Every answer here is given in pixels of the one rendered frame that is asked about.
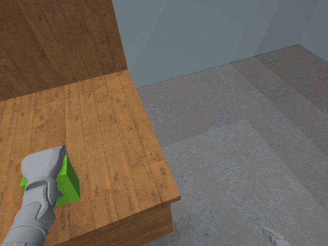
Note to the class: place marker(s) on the robot left hand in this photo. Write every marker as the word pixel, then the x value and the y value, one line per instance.
pixel 45 163

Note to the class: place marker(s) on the sponge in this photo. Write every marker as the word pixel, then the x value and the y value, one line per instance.
pixel 67 183

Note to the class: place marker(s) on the robot right hand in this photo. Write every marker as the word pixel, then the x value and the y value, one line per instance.
pixel 275 238

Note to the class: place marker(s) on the table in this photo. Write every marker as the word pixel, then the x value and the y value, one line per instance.
pixel 64 80

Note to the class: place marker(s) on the robot left forearm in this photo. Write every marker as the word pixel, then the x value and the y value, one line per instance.
pixel 36 216

